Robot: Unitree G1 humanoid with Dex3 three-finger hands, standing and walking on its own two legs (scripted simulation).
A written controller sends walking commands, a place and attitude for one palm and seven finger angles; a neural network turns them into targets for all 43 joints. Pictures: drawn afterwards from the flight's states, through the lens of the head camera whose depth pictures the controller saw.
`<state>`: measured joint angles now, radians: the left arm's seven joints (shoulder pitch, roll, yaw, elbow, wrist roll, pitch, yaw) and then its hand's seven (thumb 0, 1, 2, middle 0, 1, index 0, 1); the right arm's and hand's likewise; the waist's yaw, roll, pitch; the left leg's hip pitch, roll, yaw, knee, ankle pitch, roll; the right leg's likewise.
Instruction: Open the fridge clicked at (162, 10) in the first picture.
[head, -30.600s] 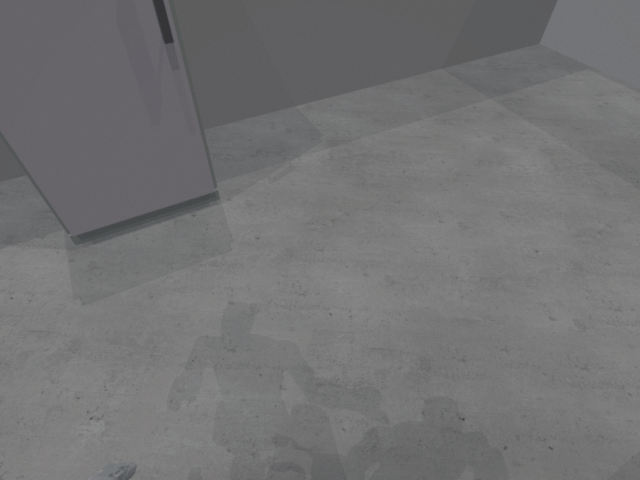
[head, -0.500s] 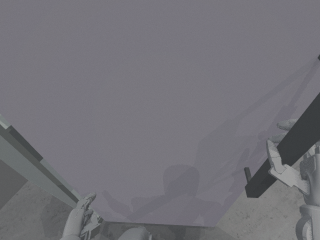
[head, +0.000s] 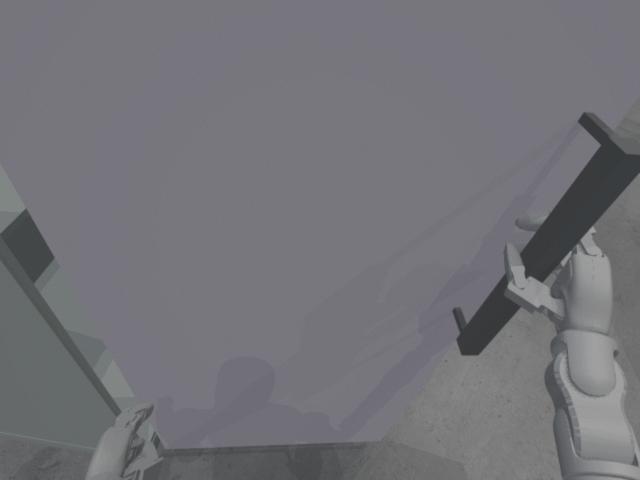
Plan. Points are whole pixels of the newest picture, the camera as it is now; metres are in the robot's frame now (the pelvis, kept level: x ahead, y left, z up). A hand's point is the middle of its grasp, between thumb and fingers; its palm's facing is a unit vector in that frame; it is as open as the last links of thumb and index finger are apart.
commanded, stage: stop walking and hold the door back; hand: right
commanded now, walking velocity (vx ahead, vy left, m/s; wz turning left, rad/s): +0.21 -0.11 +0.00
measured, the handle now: (517, 258) +0.35 -0.21 +0.15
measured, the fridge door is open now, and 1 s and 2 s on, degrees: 79 72 73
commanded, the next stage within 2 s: loosen the grip on the handle in 1.22 s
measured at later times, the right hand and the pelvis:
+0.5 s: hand (508, 243) +0.35 -0.19 +0.17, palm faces +0.11 +0.97 -0.20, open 6.1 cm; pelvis -0.09 -0.03 +0.00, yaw +1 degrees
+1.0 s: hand (502, 237) +0.37 -0.19 +0.16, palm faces +0.14 +0.97 -0.19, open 6.2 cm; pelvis -0.06 -0.01 -0.02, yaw +7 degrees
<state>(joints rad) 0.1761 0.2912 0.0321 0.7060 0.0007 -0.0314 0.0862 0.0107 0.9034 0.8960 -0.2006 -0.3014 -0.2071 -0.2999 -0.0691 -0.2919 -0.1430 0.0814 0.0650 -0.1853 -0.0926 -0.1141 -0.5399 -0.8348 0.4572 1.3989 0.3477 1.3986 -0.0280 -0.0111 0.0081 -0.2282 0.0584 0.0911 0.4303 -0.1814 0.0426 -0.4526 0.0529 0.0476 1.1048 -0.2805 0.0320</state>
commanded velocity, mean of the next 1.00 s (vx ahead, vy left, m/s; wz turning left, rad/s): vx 0.12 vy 0.02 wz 0.00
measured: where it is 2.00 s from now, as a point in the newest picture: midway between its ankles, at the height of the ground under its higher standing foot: outside the picture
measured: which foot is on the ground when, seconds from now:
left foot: down 0.00-0.32, up 0.34-0.68, down 0.70-1.00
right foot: up 0.00-0.30, down 0.32-0.70, up 0.72-0.90, down 0.92-1.00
